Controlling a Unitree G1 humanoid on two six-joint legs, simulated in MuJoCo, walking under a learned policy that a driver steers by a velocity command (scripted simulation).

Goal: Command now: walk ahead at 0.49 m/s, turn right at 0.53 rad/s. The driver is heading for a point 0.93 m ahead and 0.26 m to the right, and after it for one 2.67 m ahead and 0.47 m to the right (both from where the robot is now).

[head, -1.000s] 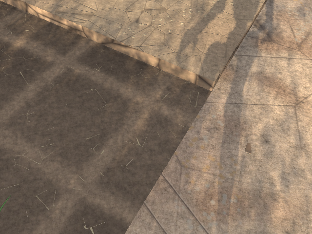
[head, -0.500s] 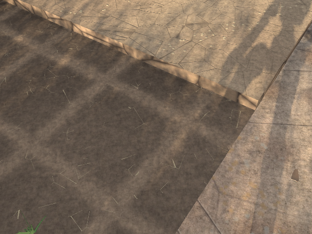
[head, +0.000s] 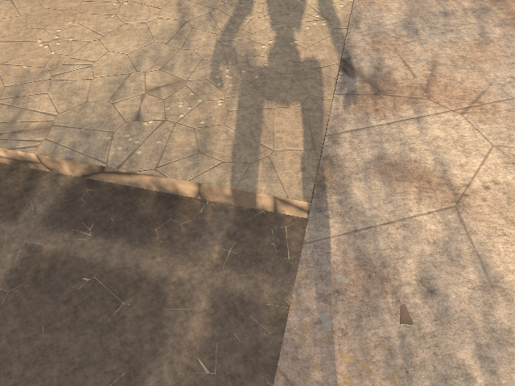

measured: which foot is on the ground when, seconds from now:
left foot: down 0.00-0.16, up 0.18-0.62, down 0.64-1.00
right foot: up 0.00-0.14, down 0.16-0.64, up 0.66-1.00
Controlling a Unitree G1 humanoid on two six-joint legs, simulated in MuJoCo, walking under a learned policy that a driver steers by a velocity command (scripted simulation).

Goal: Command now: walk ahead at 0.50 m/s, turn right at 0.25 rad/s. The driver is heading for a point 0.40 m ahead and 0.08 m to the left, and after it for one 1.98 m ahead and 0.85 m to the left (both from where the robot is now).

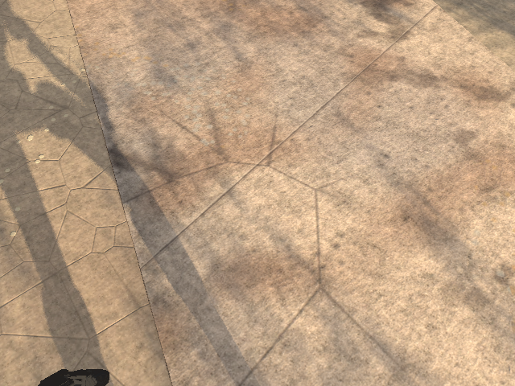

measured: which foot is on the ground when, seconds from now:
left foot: down 0.00-0.16, up 0.18-0.60, down 0.62-1.00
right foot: up 0.00-0.12, down 0.14-0.62, up 0.64-1.00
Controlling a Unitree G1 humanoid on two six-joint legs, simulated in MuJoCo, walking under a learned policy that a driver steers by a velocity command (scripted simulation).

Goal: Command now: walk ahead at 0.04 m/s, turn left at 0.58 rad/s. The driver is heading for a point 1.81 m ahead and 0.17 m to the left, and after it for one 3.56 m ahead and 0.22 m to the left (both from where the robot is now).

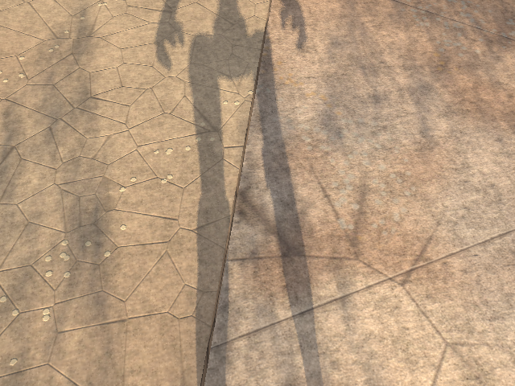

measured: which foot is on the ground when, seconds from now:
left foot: down 0.00-0.08, up 0.10-0.48, down 0.50-1.00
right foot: up 0.00-0.06, down 0.08-0.52, up 0.54-0.86, down 0.88-1.00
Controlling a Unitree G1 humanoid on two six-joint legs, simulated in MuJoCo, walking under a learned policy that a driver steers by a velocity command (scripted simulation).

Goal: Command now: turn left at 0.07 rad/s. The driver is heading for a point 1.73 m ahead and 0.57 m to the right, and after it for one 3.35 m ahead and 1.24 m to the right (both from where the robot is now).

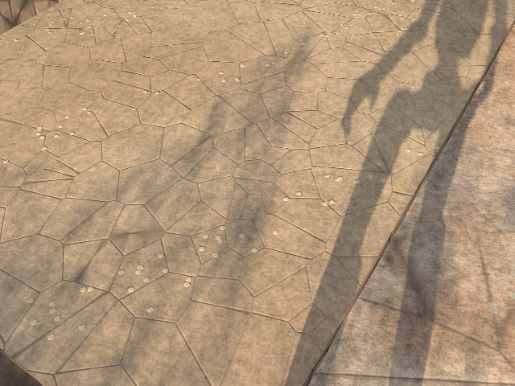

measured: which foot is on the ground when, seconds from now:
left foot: down 0.00-1.00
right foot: down 0.00-1.00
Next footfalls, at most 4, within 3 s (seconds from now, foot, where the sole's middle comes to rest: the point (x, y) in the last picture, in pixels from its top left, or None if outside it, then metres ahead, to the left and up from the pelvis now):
1.54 left None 0.10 0.11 -0.77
2.04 right None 0.45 -0.13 -0.77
2.42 left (246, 301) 0.71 0.08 -0.69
2.88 right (357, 270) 0.81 -0.23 -0.69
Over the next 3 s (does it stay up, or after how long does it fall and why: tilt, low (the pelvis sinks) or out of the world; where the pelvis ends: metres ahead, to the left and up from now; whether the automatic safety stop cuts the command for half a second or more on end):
stays up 0.76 -0.13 0.07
